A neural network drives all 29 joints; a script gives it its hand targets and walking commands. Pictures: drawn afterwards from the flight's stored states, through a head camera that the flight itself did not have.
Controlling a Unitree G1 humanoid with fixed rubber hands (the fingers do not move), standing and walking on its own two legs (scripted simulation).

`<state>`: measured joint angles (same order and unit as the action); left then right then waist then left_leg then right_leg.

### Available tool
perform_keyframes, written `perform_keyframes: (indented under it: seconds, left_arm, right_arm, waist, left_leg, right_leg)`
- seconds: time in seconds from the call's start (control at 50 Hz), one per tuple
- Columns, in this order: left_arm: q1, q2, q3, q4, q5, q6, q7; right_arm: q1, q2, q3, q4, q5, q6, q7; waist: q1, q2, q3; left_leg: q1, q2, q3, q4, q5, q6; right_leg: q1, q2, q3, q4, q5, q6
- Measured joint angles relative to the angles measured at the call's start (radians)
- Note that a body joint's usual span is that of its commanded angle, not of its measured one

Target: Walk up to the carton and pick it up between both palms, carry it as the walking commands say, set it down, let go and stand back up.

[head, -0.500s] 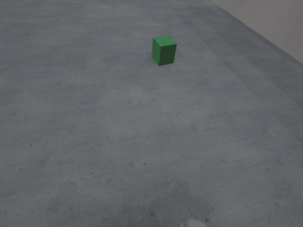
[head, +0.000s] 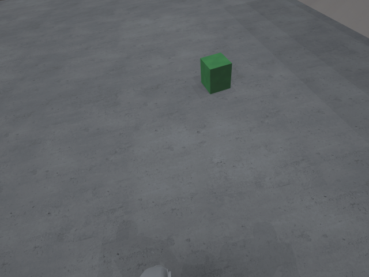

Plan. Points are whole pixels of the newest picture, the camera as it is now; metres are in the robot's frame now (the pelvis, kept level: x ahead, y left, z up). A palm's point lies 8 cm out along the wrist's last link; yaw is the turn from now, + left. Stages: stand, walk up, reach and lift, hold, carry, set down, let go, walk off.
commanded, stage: walk up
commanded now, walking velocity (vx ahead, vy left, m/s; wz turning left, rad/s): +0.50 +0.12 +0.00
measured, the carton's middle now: (215, 73) +1.84 -0.11 -0.66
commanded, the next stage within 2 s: none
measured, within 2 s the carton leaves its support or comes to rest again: neither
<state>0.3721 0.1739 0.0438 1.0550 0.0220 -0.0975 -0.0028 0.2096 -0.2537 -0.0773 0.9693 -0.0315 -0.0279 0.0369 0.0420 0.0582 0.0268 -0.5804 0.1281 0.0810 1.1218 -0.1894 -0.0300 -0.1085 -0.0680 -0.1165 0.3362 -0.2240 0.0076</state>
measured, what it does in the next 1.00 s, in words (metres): walks ahead: left foot, then right foot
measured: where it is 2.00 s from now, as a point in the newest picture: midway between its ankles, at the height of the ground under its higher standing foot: (209, 168)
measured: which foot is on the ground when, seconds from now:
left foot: up 0.00-0.24, down 0.26-0.88, up 0.90-1.00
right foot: down 0.00-0.28, up 0.30-0.86, down 0.88-1.00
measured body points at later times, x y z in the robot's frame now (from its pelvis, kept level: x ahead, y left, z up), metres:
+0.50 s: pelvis +0.24 +0.08 +0.00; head +0.26 +0.11 +0.45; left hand +0.29 +0.32 -0.17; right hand +0.22 -0.18 -0.13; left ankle +0.29 +0.16 -0.75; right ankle +0.24 -0.10 -0.65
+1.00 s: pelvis +0.46 -0.03 -0.01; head +0.48 -0.05 +0.44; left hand +0.52 +0.22 -0.14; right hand +0.45 -0.28 -0.17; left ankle +0.37 +0.12 -0.66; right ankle +0.48 -0.14 -0.75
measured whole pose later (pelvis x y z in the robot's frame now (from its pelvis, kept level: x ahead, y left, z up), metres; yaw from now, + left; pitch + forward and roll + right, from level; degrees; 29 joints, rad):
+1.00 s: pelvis +0.46 -0.03 -0.01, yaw +0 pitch +1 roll +0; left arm 0.24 0.18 0.04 1.02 0.03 -0.09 -0.01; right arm 0.35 -0.24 -0.07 1.05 -0.03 -0.06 0.01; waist -0.01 0.05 0.00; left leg -0.40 0.11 0.06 1.14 -0.34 -0.01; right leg -0.28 -0.07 -0.13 0.48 -0.22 0.01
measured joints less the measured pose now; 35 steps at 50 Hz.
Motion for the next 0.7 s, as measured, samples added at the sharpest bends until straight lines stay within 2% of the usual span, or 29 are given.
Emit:
perform_keyframes:
  seconds: [0.06,0.16,0.2,0.24,0.26,0.28,0.3,0.32,0.36,0.4,0.46,0.52,0.6,0.7]
  left_arm:
    - [0.069,0.0,-0.002,0.022,-0.001,0.003,0.001]
    - [0.143,-0.012,-0.008,0.041,-0.005,0.001,0.008]
    - [0.152,-0.015,-0.009,0.045,-0.005,0.005,0.008]
    - [0.159,-0.011,-0.007,0.047,-0.009,0.012,0.013]
    - [0.164,-0.008,-0.007,0.051,-0.012,0.015,0.014]
    - [0.156,-0.002,-0.006,0.056,-0.011,0.02,0.013]
    - [0.131,0.002,-0.005,0.058,-0.013,0.027,0.012]
    - [0.102,0.005,0.002,0.053,-0.015,0.034,0.009]
    - [0.046,0.023,0.016,0.038,-0.015,0.043,0.003]
    - [-0.01,0.041,0.021,0.015,-0.012,0.047,-0.003]
    - [-0.084,0.055,0.021,-0.026,-0.003,0.06,-0.015]
    - [-0.146,0.052,0.023,-0.056,0.006,0.078,-0.027]
    - [-0.199,0.046,0.024,-0.08,0.013,0.098,-0.044]
    - [-0.241,0.039,0.02,-0.095,0.007,0.11,-0.055]
  right_arm:
    - [-0.052,0.0,0.001,-0.018,0.006,0.023,0.013]
    - [-0.12,0.02,0.022,-0.037,0.018,0.025,0.021]
    - [-0.138,0.03,0.03,-0.046,0.016,0.019,0.022]
    - [-0.15,0.043,0.037,-0.049,0.009,0.005,0.017]
    - [-0.15,0.047,0.037,-0.049,0.006,-0.007,0.013]
    - [-0.148,0.054,0.034,-0.042,0.002,-0.021,0.006]
    - [-0.144,0.06,0.03,-0.035,-0.006,-0.032,-0.002]
    - [-0.131,0.065,0.03,-0.029,-0.009,-0.037,-0.011]
    - [-0.078,0.073,0.031,-0.008,-0.001,-0.039,-0.023]
    - [-0.013,0.07,0.029,0.025,0.004,-0.04,-0.034]
    - [0.081,0.057,0.024,0.07,0.008,-0.041,-0.039]
    - [0.165,0.05,0.022,0.097,0.012,-0.049,-0.04]
    - [0.237,0.068,0.024,0.118,0.013,-0.051,-0.04]
    - [0.276,0.104,0.029,0.12,0.009,-0.052,-0.047]
  waist:
    - [0.026,-0.005,0.006]
    - [0.046,-0.015,0.021]
    - [0.047,-0.018,0.027]
    - [0.047,-0.03,0.03]
    - [0.042,-0.034,0.028]
    - [0.032,-0.049,0.036]
    - [0.03,-0.06,0.051]
    - [0.03,-0.066,0.061]
    - [0.019,-0.083,0.063]
    - [-0.009,-0.091,0.057]
    - [-0.048,-0.089,0.043]
    - [-0.073,-0.082,0.034]
    - [-0.1,-0.083,0.024]
    - [-0.123,-0.084,0.008]
  left_leg:
    - [-0.038,0.003,0.003,-0.118,0.087,-0.014]
    - [-0.015,-0.006,0.012,-0.398,0.177,-0.022]
    - [0.009,-0.02,0.026,-0.495,0.157,-0.013]
    - [0.053,-0.036,0.043,-0.554,0.079,0.007]
    - [0.085,-0.043,0.053,-0.579,0.061,0.027]
    - [0.087,-0.053,0.059,-0.557,0.114,0.056]
    - [0.078,-0.057,0.064,-0.498,0.096,0.076]
    - [0.085,-0.053,0.069,-0.464,0.055,0.088]
    - [0.14,-0.048,0.078,-0.487,0.006,0.089]
    - [0.21,-0.047,0.076,-0.561,0.016,0.076]
    - [0.303,-0.054,0.068,-0.672,0.037,0.078]
    - [0.372,-0.057,0.066,-0.743,0.04,0.075]
    - [0.445,-0.054,0.059,-0.805,0.03,0.06]
    - [0.519,-0.031,0.043,-0.858,0.005,0.025]
  right_leg:
    - [0.078,-0.011,0.005,-0.045,-0.022,0.013]
    - [0.184,-0.019,0.003,-0.103,-0.068,0.046]
    - [0.212,-0.022,-0.006,-0.102,-0.102,0.063]
    - [0.217,-0.033,-0.009,-0.041,-0.168,0.074]
    - [0.207,-0.038,-0.009,0.027,-0.217,0.07]
    - [0.179,-0.056,-0.006,0.138,-0.267,0.056]
    - [0.121,-0.061,0.022,0.299,-0.285,0.036]
    - [0.045,-0.045,0.062,0.474,-0.296,0.021]
    - [-0.095,-0.009,0.102,0.728,-0.237,-0.005]
    - [-0.203,0.002,0.093,0.826,-0.149,-0.018]
    - [-0.327,-0.015,0.074,0.81,-0.035,-0.015]
    - [-0.419,-0.04,0.073,0.743,0.052,0.002]
    - [-0.48,-0.053,0.079,0.639,0.132,0.024]
    - [-0.47,-0.046,0.072,0.483,0.175,0.044]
